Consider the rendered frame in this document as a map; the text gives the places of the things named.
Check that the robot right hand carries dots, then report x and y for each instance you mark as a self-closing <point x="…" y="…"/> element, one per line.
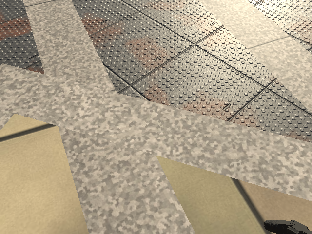
<point x="286" y="227"/>

